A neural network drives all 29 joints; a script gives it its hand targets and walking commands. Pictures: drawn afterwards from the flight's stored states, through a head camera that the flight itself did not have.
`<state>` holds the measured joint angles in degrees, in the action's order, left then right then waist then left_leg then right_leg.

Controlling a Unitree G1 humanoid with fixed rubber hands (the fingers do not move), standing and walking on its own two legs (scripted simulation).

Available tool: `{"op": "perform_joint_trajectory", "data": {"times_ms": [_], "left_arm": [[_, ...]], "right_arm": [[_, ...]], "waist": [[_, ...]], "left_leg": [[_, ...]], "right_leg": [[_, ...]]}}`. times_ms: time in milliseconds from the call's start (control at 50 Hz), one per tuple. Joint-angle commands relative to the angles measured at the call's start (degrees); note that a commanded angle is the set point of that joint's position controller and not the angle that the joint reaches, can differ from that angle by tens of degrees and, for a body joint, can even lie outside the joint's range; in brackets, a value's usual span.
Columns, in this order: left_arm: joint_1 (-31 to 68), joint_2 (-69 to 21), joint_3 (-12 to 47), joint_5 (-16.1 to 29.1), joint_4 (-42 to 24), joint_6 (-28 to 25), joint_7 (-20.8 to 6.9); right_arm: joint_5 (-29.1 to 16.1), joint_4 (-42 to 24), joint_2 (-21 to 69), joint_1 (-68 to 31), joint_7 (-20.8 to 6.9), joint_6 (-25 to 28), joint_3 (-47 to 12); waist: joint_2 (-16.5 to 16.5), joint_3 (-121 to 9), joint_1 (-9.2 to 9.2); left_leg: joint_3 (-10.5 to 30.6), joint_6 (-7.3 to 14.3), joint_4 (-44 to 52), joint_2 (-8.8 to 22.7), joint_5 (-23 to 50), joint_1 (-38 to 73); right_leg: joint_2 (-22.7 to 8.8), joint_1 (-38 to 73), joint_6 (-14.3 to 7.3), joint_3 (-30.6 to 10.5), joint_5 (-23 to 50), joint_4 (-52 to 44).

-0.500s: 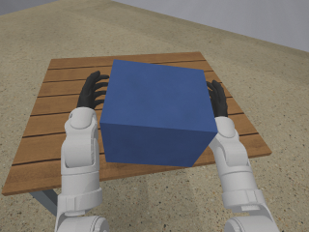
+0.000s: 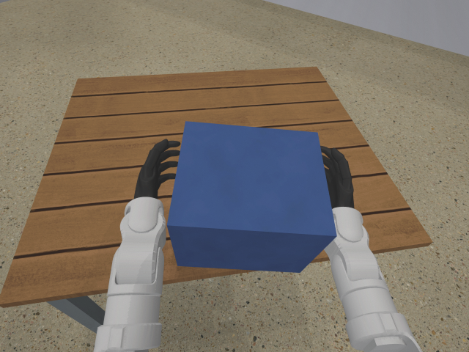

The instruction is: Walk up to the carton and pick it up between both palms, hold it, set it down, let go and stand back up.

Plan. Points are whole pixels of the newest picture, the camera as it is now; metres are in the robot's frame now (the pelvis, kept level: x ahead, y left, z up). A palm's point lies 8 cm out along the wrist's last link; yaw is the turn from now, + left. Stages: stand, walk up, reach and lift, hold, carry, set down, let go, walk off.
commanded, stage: set down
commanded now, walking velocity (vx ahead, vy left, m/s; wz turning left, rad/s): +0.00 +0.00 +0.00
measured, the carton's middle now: (245, 201) +0.34 -0.02 +0.08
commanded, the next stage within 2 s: none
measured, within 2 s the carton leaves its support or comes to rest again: rests again in 1.86 s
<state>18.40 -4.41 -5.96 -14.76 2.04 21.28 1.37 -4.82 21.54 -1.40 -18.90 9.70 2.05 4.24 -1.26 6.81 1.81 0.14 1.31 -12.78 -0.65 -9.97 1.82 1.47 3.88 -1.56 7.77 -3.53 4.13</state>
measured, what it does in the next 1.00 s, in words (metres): stands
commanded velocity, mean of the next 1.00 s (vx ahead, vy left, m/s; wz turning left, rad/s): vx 0.00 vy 0.00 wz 0.00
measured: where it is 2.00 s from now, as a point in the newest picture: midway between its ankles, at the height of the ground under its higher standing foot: outside the picture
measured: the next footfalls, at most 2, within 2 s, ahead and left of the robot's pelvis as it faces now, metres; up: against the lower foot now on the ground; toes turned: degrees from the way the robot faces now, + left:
none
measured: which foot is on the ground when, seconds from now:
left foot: down 0.00-1.00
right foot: down 0.00-1.00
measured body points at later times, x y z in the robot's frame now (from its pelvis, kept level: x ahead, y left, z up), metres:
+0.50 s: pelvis -0.02 +0.00 +0.00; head +0.00 +0.01 +0.45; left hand +0.37 +0.13 +0.09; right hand +0.36 -0.18 +0.07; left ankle -0.03 +0.10 -0.75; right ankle -0.01 -0.10 -0.75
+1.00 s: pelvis -0.01 +0.00 +0.00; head +0.03 +0.00 +0.45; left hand +0.38 +0.13 +0.06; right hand +0.38 -0.18 +0.05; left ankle -0.03 +0.10 -0.75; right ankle -0.01 -0.10 -0.75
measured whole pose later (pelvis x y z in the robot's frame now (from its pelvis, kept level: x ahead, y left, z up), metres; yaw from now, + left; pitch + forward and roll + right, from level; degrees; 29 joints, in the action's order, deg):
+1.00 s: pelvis -0.01 +0.00 +0.00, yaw +1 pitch +2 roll +0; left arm 31.5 -6.6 -19.5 -17.7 35.9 3.7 0.2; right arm 13.0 46.8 1.7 -31.9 5.3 10.2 20.6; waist 1.0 1.1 1.6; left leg 0.9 1.6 -9.5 -1.4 -6.5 -5.4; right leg 0.7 -4.5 -1.7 8.5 -2.0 4.0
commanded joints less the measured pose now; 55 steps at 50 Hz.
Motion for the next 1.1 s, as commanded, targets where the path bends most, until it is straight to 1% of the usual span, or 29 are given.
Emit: {"op": "perform_joint_trajectory", "data": {"times_ms": [0, 40, 100, 160, 200, 240, 280, 340, 380, 440, 520, 560, 600, 640, 700, 760, 800, 820, 840, 880, 920, 940, 960, 1020, 1040, 1080], "left_arm": [[23.12, -20.87, 20.43, 4.48, -7.78, -2.09, -7.43], [26.19, -21.48, 20.99, 4.84, -7.78, -3.24, -7.24], [31.30, -22.98, 22.51, 4.90, -7.34, -6.17, -6.43], [34.94, -24.15, 22.75, 4.37, -4.86, -8.57, -5.34], [35.76, -24.06, 21.44, 3.76, -1.85, -9.15, -4.76], [35.38, -23.11, 18.88, 3.10, 1.83, -8.78, -4.56], [34.58, -21.88, 15.66, 2.45, 5.43, -7.83, -4.78], [34.34, -20.70, 11.12, 1.55, 9.49, -6.61, -5.49], [35.45, -20.50, 8.99, 1.08, 11.16, -6.70, -5.93], [38.64, -21.25, 7.52, 0.59, 12.51, -8.83, -6.11], [42.67, -23.98, 7.26, -0.37, 13.62, -14.06, -5.21], [43.61, -25.37, 7.08, -1.09, 14.72, -16.50, -4.60], [43.87, -26.37, 6.72, -1.72, 16.42, -18.29, -4.15], [43.65, -26.91, 6.05, -2.10, 18.69, -19.28, -3.95], [41.71, -27.44, 5.25, -2.25, 21.50, -19.66, -4.21], [39.99, -27.93, 4.42, -2.11, 23.39, -19.90, -4.91], [39.62, -28.08, 3.91, -2.08, 24.25, -20.26, -5.29], [44.61, -28.47, 4.66, -2.01, 23.68, -20.87, -5.69], [45.64, -28.95, 4.92, -1.92, 23.83, -21.42, -5.87], [47.41, -29.08, 5.17, -2.03, 24.13, -22.69, -5.74], [49.40, -28.90, 5.14, -2.01, 24.86, -23.69, -5.25], [50.25, -28.82, 5.25, -1.67, 25.43, -24.19, -5.02], [50.44, -28.67, 5.09, -1.76, 25.88, -24.59, -4.79], [51.33, -29.14, 4.40, -1.95, 29.12, -25.18, -4.16], [51.31, -29.13, 4.06, -2.33, 29.98, -25.35, -3.86], [51.50, -29.35, 2.67, -2.87, 31.93, -25.35, -3.55]], "right_arm": [[0.08, -15.81, 20.83, -31.79, -5.95, 2.65, -25.05], [0.61, -16.24, 20.92, -34.59, -6.08, 3.72, -24.57], [2.14, -15.34, 21.35, -37.77, -6.90, 5.69, -22.83], [4.33, -11.23, 21.41, -39.12, -8.12, 6.75, -19.18], [5.70, -6.95, 20.98, -39.39, -8.97, 6.68, -16.06], [7.01, -2.23, 20.45, -39.37, -9.84, 6.00, -12.79], [8.34, 1.94, 20.14, -39.32, -10.75, 5.04, -9.72], [10.31, 5.51, 20.30, -40.17, -11.87, 3.98, -6.35], [11.53, 6.23, 20.79, -41.66, -12.22, 3.98, -5.19], [13.32, 6.13, 22.07, -44.55, -12.19, 5.35, -4.60], [15.28, 6.57, 24.61, -46.87, -11.72, 8.44, -4.47], [16.15, 7.77, 25.74, -46.89, -11.58, 9.69, -4.26], [16.93, 9.68, 26.61, -46.35, -11.53, 10.46, -3.92], [17.50, 12.23, 27.01, -45.82, -11.57, 10.66, -3.34], [17.65, 14.82, 27.69, -43.94, -11.54, 10.49, -3.41], [17.67, 15.81, 28.62, -42.68, -11.15, 10.33, -4.05], [17.86, 16.07, 28.94, -42.30, -10.97, 10.28, -4.26], [18.56, 15.71, 30.47, -43.20, -10.85, 10.95, -5.61], [18.79, 15.25, 31.07, -44.41, -10.74, 11.53, -5.99], [19.46, 15.27, 31.29, -46.51, -10.65, 12.78, -5.44], [20.54, 16.05, 30.74, -48.13, -11.03, 13.66, -4.06], [21.12, 16.15, 30.46, -48.87, -11.32, 13.91, -3.50], [21.47, 17.10, 30.13, -48.86, -11.55, 13.87, -2.76], [22.90, 18.64, 29.43, -50.25, -12.43, 13.57, -0.19], [23.60, 19.65, 29.12, -50.42, -12.76, 13.50, 1.12], [24.92, 20.44, 28.84, -51.04, -13.34, 13.15, 2.94]], "waist": [[-2.70, -24.29, -1.06], [-2.16, -25.87, -0.77], [0.37, -30.07, -0.15], [3.13, -32.83, 0.46], [3.90, -32.26, 0.60], [3.45, -29.95, 0.47], [2.33, -27.12, 0.18], [0.45, -24.38, -0.19], [-0.63, -24.62, -0.34], [-1.26, -28.74, -0.42], [0.67, -38.08, -0.40], [1.83, -41.20, -0.42], [2.40, -42.21, -0.37], [2.37, -41.39, -0.27], [0.91, -38.69, 0.01], [-0.81, -37.06, 0.28], [-1.36, -36.46, 0.40], [-1.18, -37.83, 0.45], [-1.10, -38.72, 0.26], [-0.36, -40.36, 0.18], [0.45, -41.00, 0.32], [0.59, -41.40, 0.48], [1.18, -41.00, 0.22], [1.87, -41.67, 0.46], [2.54, -41.32, 0.36], [2.54, -40.27, 0.25]], "left_leg": [[2.26, -2.26, 0.95, -0.10, 22.34, -4.48], [2.21, -2.39, 0.98, -0.28, 21.46, -4.34], [2.19, -3.33, 0.50, -0.38, 21.28, -2.27], [2.03, -4.51, 0.00, -0.09, 19.55, 0.72], [1.95, -4.82, 0.22, 0.25, 16.43, 1.53], [1.84, -4.42, 1.07, 0.66, 11.88, 0.63], [1.56, -3.70, 2.12, 1.02, 7.63, -1.39], [1.03, -2.76, 3.06, 1.03, 4.70, -5.10], [0.86, -2.17, 3.10, 0.69, 5.01, -7.29], [0.98, -1.42, 2.66, -0.02, 8.32, -9.31], [1.64, -1.43, 1.56, -0.79, 17.52, -8.93], [1.98, -1.69, 1.00, -0.97, 21.95, -8.63], [2.19, -1.81, 0.71, -1.00, 24.40, -8.79], [2.43, -1.84, 0.77, -0.88, 24.95, -9.06], [2.55, -1.70, 0.83, -0.67, 24.91, -9.66], [2.63, -1.35, 1.14, -0.56, 24.71, -11.54], [2.68, -1.28, 1.35, -0.56, 24.48, -12.42], [2.65, -0.42, 2.93, -0.17, 21.95, -14.57], [2.58, 0.09, 3.67, -0.16, 20.55, -15.95], [3.01, 0.37, 4.81, 0.28, 19.63, -16.49], [3.14, -0.08, 4.63, 0.44, 19.78, -14.92], [3.30, -0.46, 4.38, 0.68, 19.32, -13.51], [3.25, -0.73, 4.32, 0.80, 19.18, -12.55], [3.33, -1.81, 4.09, 1.27, 16.77, -9.16], [3.52, -2.35, 4.02, 1.53, 16.70, -8.30], [3.56, -2.80, 3.55, 1.55, 15.67, -6.86]], "right_leg": [[-0.86, 20.71, 3.24, -4.57, 27.34, 7.87], [-0.65, 20.35, 3.31, -4.31, 27.64, 8.28], [-0.04, 17.55, 3.01, -3.47, 26.85, 8.56], [0.31, 11.82, 2.44, -2.32, 21.96, 7.80], [0.17, 8.10, 2.10, -1.74, 16.85, 6.86], [-0.29, 5.56, 1.98, -1.49, 11.38, 5.87], [-0.77, 4.55, 2.08, -1.46, 6.70, 5.20], [-1.21, 5.63, 2.40, -1.59, 3.30, 5.04], [-1.32, 7.82, 2.66, -1.80, 4.79, 5.58], [-1.23, 12.81, 3.00, -2.28, 12.73, 7.33], [-0.72, 18.37, 3.09, -2.72, 27.36, 9.92], [-0.62, 19.17, 2.99, -2.81, 31.91, 10.52], [-0.62, 19.21, 2.83, -2.96, 34.15, 10.76], [-0.60, 18.70, 2.68, -3.10, 34.48, 10.70], [-0.49, 18.47, 2.55, -3.58, 34.66, 10.42], [-0.44, 19.62, 2.56, -4.10, 36.22, 10.55], [-0.46, 20.17, 2.57, -4.25, 36.87, 10.54], [-1.63, 22.71, 2.61, -5.18, 38.48, 10.35], [-2.08, 24.21, 3.03, -5.45, 39.30, 11.07], [-2.47, 24.73, 2.99, -5.54, 38.60, 11.24], [-2.12, 22.75, 2.50, -5.33, 35.63, 10.55], [-1.89, 20.65, 2.27, -5.04, 33.33, 10.10], [-1.68, 18.70, 2.25, -4.89, 31.25, 9.61], [-1.16, 12.86, 1.58, -4.14, 23.47, 7.74], [-1.11, 11.00, 1.28, -3.78, 21.57, 7.26], [-0.77, 7.98, 0.99, -3.26, 17.63, 6.15]]}}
